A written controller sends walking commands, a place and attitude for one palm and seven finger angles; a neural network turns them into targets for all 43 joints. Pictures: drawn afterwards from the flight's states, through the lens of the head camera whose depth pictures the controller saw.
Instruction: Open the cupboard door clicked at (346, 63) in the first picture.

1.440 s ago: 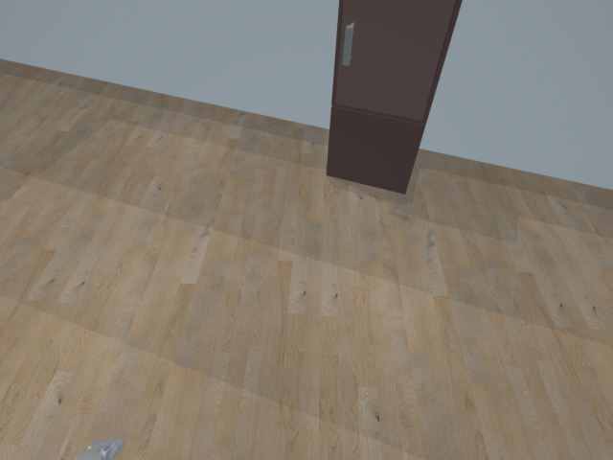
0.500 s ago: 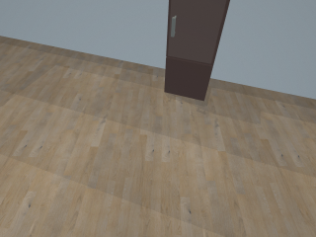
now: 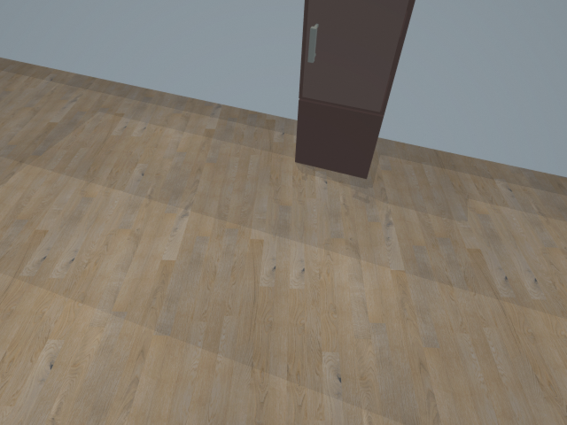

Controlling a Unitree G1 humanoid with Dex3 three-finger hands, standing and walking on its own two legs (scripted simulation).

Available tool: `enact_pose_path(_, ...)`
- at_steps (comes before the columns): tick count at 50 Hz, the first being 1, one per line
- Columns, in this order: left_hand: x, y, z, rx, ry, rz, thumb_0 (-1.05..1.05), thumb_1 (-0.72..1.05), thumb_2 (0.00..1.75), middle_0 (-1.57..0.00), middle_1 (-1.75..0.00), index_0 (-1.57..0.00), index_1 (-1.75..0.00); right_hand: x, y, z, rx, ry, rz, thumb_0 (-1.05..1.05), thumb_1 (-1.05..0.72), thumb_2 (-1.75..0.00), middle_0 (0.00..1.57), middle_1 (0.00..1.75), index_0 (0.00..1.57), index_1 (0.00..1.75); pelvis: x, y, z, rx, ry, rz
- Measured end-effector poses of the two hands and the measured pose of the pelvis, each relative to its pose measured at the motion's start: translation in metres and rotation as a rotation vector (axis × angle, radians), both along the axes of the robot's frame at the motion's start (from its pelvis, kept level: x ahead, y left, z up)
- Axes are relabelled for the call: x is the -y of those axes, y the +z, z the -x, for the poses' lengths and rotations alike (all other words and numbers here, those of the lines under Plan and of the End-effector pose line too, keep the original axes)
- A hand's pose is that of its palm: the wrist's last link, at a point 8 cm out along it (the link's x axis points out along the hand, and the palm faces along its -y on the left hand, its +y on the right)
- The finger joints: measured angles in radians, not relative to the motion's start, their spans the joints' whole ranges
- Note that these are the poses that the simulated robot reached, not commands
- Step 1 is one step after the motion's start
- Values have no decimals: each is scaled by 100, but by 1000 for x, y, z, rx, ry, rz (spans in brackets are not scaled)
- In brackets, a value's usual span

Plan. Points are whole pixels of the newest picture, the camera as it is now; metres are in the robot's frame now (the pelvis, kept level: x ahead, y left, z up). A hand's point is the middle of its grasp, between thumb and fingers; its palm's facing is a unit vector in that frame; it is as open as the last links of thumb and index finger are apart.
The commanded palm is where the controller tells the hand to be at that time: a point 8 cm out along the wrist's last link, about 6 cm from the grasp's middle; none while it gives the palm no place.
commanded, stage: look at it before walking up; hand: left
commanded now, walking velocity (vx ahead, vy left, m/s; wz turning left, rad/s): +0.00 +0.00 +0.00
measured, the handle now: (313, 43) +1.52 -0.04 -0.09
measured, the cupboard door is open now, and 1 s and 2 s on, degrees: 0 0 0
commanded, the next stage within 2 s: walk to a spot facing it in 0.10 s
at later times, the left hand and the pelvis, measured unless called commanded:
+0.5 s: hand out of the picture +0.04 +0.21 -0.19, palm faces +0.04 -0.98 -0.19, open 7.4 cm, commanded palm none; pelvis +0.05 +0.02 -0.02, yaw +1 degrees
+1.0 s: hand (204, 304) +0.38 +0.19 -0.20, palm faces -0.03 -0.99 -0.16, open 7.4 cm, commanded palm none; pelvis +0.26 +0.02 -0.04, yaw -1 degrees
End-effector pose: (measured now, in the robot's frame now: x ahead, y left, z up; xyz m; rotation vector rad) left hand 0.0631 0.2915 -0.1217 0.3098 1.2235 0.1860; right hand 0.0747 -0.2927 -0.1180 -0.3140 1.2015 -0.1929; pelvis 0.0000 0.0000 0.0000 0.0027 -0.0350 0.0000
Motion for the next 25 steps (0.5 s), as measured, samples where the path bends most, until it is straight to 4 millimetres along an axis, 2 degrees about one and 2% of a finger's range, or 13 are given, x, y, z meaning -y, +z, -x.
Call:
enact_pose_path(14,0,-1,-5,-4,8,-4,0,91,90,-21,-30,-20,-30,-4,-2,-8,-2,3,-6,1,-90,-90,21,30,21,30,-1,0,-7,-5,-1,1)
enact_pose_path(20,19,-19,9,-59,37,66,0,91,90,-20,-30,-20,-30,-26,-18,4,-65,-14,-56,1,-90,-90,20,30,20,30,-3,-7,-29,-15,-2,11)
enact_pose_path(25,31,-40,30,-137,107,145,0,91,90,-20,-30,-20,-30,-54,-28,11,-150,-31,-76,1,-90,-90,20,30,20,30,-17,-15,-55,-25,22,42)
